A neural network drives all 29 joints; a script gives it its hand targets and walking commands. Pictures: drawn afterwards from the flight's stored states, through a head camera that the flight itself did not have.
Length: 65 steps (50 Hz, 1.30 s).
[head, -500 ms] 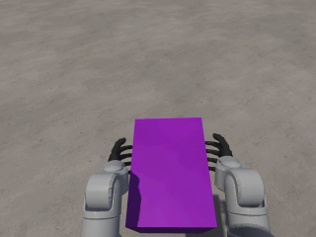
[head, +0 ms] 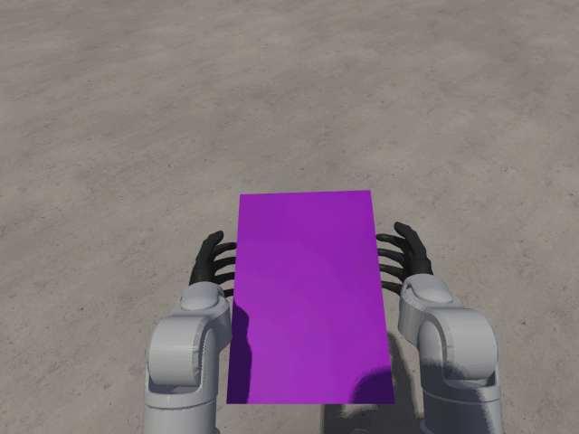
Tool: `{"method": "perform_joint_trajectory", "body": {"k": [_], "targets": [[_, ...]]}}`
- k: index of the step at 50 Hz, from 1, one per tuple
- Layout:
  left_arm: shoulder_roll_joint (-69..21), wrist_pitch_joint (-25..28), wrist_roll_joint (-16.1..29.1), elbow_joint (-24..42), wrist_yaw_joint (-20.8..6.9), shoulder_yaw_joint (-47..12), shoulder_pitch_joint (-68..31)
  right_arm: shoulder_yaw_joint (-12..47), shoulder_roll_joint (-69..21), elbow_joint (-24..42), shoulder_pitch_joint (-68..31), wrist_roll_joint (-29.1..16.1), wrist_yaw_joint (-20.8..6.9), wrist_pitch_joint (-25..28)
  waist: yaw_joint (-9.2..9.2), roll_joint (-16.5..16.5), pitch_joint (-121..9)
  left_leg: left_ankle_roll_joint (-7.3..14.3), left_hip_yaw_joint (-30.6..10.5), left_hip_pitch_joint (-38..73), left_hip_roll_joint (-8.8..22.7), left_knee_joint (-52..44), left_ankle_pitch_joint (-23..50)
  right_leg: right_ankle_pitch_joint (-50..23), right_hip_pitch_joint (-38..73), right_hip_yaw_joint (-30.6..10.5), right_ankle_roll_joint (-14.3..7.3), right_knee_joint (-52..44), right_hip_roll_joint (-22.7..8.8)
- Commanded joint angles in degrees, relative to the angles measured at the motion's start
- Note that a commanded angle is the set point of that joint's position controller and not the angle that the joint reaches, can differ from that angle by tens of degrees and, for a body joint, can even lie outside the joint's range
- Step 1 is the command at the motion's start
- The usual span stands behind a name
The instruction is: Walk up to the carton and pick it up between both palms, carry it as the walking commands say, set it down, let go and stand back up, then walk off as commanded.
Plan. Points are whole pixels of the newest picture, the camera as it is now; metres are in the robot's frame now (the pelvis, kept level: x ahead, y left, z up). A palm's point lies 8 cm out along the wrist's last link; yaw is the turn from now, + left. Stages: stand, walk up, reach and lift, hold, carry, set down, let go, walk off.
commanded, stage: carry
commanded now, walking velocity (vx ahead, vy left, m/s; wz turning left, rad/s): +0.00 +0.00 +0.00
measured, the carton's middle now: (308, 302) +0.32 -0.01 +0.01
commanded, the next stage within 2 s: none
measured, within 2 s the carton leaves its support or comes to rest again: neither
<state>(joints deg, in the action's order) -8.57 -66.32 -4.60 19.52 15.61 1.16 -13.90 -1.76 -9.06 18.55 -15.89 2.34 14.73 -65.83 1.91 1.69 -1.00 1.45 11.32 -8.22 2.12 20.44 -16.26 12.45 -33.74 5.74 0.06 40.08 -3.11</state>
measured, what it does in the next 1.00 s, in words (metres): walks ahead: right foot, then left foot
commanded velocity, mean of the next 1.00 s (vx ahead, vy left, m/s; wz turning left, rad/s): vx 0.00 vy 0.00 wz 0.00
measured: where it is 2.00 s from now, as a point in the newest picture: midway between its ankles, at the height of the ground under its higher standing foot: (281, 383)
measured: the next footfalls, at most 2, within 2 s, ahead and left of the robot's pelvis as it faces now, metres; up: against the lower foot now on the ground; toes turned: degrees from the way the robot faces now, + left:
right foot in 0.08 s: +0.26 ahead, -0.12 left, +0.00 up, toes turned -8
left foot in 0.28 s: +0.14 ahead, +0.09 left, +0.00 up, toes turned +10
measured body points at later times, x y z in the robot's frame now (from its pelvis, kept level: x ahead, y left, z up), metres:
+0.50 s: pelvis +0.24 +0.00 -0.01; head +0.23 +0.02 +0.44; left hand +0.53 +0.14 +0.09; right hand +0.55 -0.12 +0.11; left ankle +0.11 +0.08 -0.74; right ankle +0.22 -0.11 -0.74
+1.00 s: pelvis +0.35 +0.02 -0.01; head +0.35 +0.02 +0.44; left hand +0.64 +0.16 +0.08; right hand +0.64 -0.10 +0.08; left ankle +0.22 +0.09 -0.73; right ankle +0.28 -0.08 -0.74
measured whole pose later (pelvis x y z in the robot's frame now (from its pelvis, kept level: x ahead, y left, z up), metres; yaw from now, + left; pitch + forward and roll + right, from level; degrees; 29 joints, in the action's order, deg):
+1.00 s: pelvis +0.35 +0.02 -0.01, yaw +2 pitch +6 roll -1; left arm -8.4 -68.2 -4.8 16.3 15.1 0.1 -12.9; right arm -0.8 -8.3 18.0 -12.5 2.2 15.4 -67.2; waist 0.7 -0.4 -6.4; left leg 0.0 9.8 -10.8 1.4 34.9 -22.5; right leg 20.1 -16.1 8.5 -2.2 34.7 -2.4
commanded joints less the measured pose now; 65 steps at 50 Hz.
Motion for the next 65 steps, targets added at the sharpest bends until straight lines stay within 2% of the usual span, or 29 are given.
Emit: {"method": "perform_joint_trajectory", "body": {"k": [1,3,5,8,13,19,23,25,27,28,29,31,33,34,36,40,42,44,46,48,49,52,53,57,59,60,61,63,65], "targets": [[-55.5,-0.27,15.17,4.17,-11.39,-26.63,-12.97,26.75,-55.01,0.76,-6.87,-13.1,-12.37,-1.31,-1.93,-9.24,-20.53,0.21,1.76,7.57,5.28,7.86,32.18,-20.64,21.3,5.23,-1.96,-18.57,3.14],[-52.59,-1.76,14.93,1.76,-11.44,-25.98,-13.67,25.64,-50.95,-0.46,-7.02,-11.22,-11.67,-3.07,-2.33,0.14,-22.1,-2.9,0.5,-5.21,3.0,17.16,20.22,-47.48,35.45,-5.65,-6.22,-14.08,-6.56],[-51.9,-2.92,15.45,-0.06,-11.79,-26.17,-15.62,25.05,-49.15,-2.26,-8.64,-11.11,-11.07,-4.18,-2.84,10.22,-19.19,-4.05,-2.67,-14.15,-2.36,29.76,-15.56,-57.7,39.34,-21.82,-12.12,-19.44,-18.67],[-56.31,-2.74,17.01,0.61,-12.59,-24.91,-20.32,26.44,-53.59,0.28,-15.67,-12.91,-10.92,-4.21,-2.22,7.84,-19.95,-3.2,-7.8,-16.53,1.72,19.87,-17.29,-41.35,39.18,-18.79,-12.55,-20.46,-18.58],[-63.56,0.05,18.82,4.71,-12.21,-25.74,-20.77,28.23,-61.76,8.8,-21.93,-17.28,-12.12,-1.41,-1.29,1.75,-26.44,-2.91,-7.31,3.09,4.75,0.44,13.99,-27.61,27.93,-2.78,-2.29,-15.27,-8.1],[-55.52,-0.72,15.95,5.5,-10.75,-25.2,-18.32,26.64,-58.63,0.0,-12.36,-15.43,-11.89,-2.79,-1.46,-7.43,-27.15,-2.49,-7.24,9.25,8.75,8.83,52.42,-31.82,23.59,-0.36,-2.93,-7.4,-3.68],[-54.03,-1.92,14.46,2.05,-10.63,-24.35,-19.02,23.52,-54.61,-2.26,-10.54,-13.15,-11.7,-3.14,-1.19,-9.91,-24.66,-2.4,-5.03,8.6,7.41,14.55,63.8,-30.36,23.86,3.06,-3.66,-6.79,-1.17],[-54.82,-2.0,14.23,0.15,-10.88,-23.94,-17.1,24.46,-54.52,0.09,-12.81,-13.93,-11.78,-2.76,-1.97,-5.75,-23.35,-3.4,-2.94,0.97,5.42,19.97,56.18,-42.49,30.37,0.76,-4.54,-7.03,-2.28],[-58.47,-0.95,16.46,2.84,-11.6,-25.61,-21.51,25.57,-56.66,2.97,-16.89,-15.4,-11.94,-1.68,-3.03,2.6,-23.14,-5.49,-0.6,-18.64,0.99,23.36,23.37,-66.66,48.09,-5.13,-8.8,-4.03,-7.93],[-58.68,-0.83,16.19,3.05,-11.6,-25.6,-21.95,25.9,-56.9,2.87,-17.05,-15.78,-12.07,-1.64,-2.69,6.39,-20.16,-4.69,-1.79,-26.0,-1.38,18.98,-6.98,-72.4,50.88,-9.34,-11.18,-5.12,-11.72],[-58.01,-0.87,16.18,3.1,-11.56,-25.51,-22.96,26.47,-56.51,3.11,-18.52,-16.13,-11.93,-1.67,-2.07,6.32,-19.03,-3.25,-4.03,-21.66,0.2,10.76,-10.56,-66.24,46.56,-8.55,-10.89,-6.41,-13.36],[-58.37,-1.01,16.26,0.39,-11.44,-25.32,-22.3,25.76,-54.7,3.04,-19.2,-15.59,-11.84,-1.59,-0.86,2.66,-17.24,-2.83,-2.95,-8.25,1.12,-6.78,8.08,-50.96,35.2,-1.96,-5.67,-3.11,-8.13],[-55.18,-1.38,15.66,-1.8,-10.62,-24.76,-17.38,24.94,-53.27,-0.39,-15.44,-14.52,-11.57,-2.06,-1.4,-8.4,-18.06,0.19,-10.5,9.06,9.19,5.48,56.07,-10.06,13.84,2.0,-0.67,-0.41,-2.06],[-54.16,-1.71,14.91,-3.11,-10.68,-24.02,-16.06,24.32,-53.22,-1.65,-14.4,-13.63,-11.55,-2.22,-1.44,-9.74,-18.96,3.23,-13.11,14.85,12.83,7.76,67.15,11.41,8.42,1.97,-0.35,-0.45,0.23],[-53.92,-1.35,15.61,-1.31,-10.51,-23.96,-17.75,23.32,-52.39,-1.81,-12.44,-13.22,-11.23,-2.17,-0.27,-11.99,-17.65,6.03,-14.56,22.99,14.63,9.44,80.77,15.45,-0.05,3.24,-0.02,-1.3,3.14],[-55.39,-1.12,16.47,0.82,-11.57,-25.44,-21.1,23.6,-54.85,-1.39,-12.14,-12.72,-11.38,-1.55,-1.43,-11.19,-16.37,1.78,-7.37,9.09,9.83,11.9,69.02,-5.66,16.58,4.05,-1.2,-12.34,1.74],[-56.5,-0.26,16.72,3.56,-11.66,-25.47,-21.68,25.96,-57.67,-0.3,-13.27,-14.9,-12.0,-1.22,-1.36,-6.41,-23.25,-0.27,-5.69,1.55,6.51,17.13,46.09,-34.97,29.9,-2.73,-5.53,-8.31,-3.59],[-59.82,1.39,16.77,6.08,-11.96,-26.08,-23.05,29.35,-59.99,6.11,-18.89,-17.09,-12.5,-0.15,-1.57,6.62,-23.99,-2.96,-3.17,-10.07,3.57,19.53,23.76,-64.05,40.49,-7.69,-8.71,-4.68,-8.64],[-59.43,1.3,15.83,4.24,-11.83,-25.28,-17.48,30.88,-59.02,9.19,-18.49,-18.07,-11.87,0.23,-1.53,10.33,-23.29,-2.67,-0.91,-18.49,-0.82,13.93,-0.52,-77.63,48.82,-7.95,-9.77,-3.0,-10.76],[-58.6,0.59,15.82,3.04,-11.62,-25.32,-16.83,29.66,-57.5,5.79,-15.2,-17.19,-11.78,-0.42,-0.83,5.64,-22.13,-1.7,-1.18,-10.11,-0.11,2.97,8.66,-65.88,41.26,-3.67,-7.22,-1.72,-8.55],[-58.39,0.33,15.77,3.73,-11.58,-26.16,-16.41,29.25,-56.48,6.64,-15.33,-16.14,-11.97,-0.67,-1.09,4.31,-22.92,-0.87,-2.86,-2.15,1.74,2.39,23.57,-50.76,34.08,-0.72,-4.89,0.06,-5.88],[-54.77,0.23,16.18,5.02,-11.08,-26.62,-14.92,27.65,-54.93,4.01,-10.91,-15.49,-11.66,-0.84,-0.19,-17.71,-20.41,2.43,-10.62,31.13,10.71,12.46,92.36,13.77,-2.37,7.96,-2.47,9.5,5.2],[-53.81,0.04,15.86,3.84,-11.1,-26.21,-16.06,27.17,-55.17,1.75,-10.52,-15.46,-11.79,-1.26,0.06,-17.13,-17.64,3.44,-10.78,35.32,11.07,13.92,96.69,18.34,-9.9,7.19,-2.09,7.97,6.52],[-53.42,-0.87,16.06,3.14,-11.16,-26.48,-17.1,27.16,-53.97,2.68,-8.47,-13.67,-11.44,-2.05,-0.85,-10.31,-14.28,0.97,-7.89,11.37,8.45,12.63,79.63,2.37,11.64,7.46,-3.45,-4.45,6.65],[-52.91,-1.1,15.51,3.64,-11.39,-25.86,-16.55,27.19,-51.61,2.61,-7.7,-13.0,-11.28,-2.17,-2.13,-6.52,-23.03,-0.73,-3.88,-2.11,5.7,28.31,49.13,-38.31,35.12,-2.22,-8.5,-10.11,-1.94],[-53.43,-0.5,14.2,2.68,-11.43,-24.24,-15.9,28.72,-52.55,4.17,-12.61,-14.27,-11.63,-2.32,-3.51,9.37,-24.15,-3.21,-3.14,-18.69,0.16,43.84,5.0,-79.03,47.71,-17.14,-15.23,-7.36,-13.23],[-54.79,0.02,14.4,2.52,-11.35,-24.63,-17.84,28.69,-53.59,4.11,-15.27,-15.98,-12.31,-1.92,-3.71,12.22,-21.27,-3.18,-7.8,-24.02,-3.87,48.63,-17.08,-81.37,45.99,-23.2,-21.36,-9.64,-16.95],[-58.33,0.26,15.94,3.6,-11.9,-25.44,-19.68,30.17,-55.44,7.3,-19.98,-17.79,-12.53,-1.44,-2.1,2.07,-16.49,-0.28,-13.22,-23.46,0.54,37.41,-17.74,-61.87,38.15,-16.98,-16.76,-11.45,-14.14],[-59.69,0.48,17.03,4.8,-11.88,-26.66,-22.72,29.93,-56.37,9.87,-21.16,-17.67,-12.02,-0.93,-1.27,3.15,-13.94,0.25,-9.92,-17.12,1.49,20.94,-17.6,-38.04,30.26,-8.19,-10.76,-13.48,-11.48]]}}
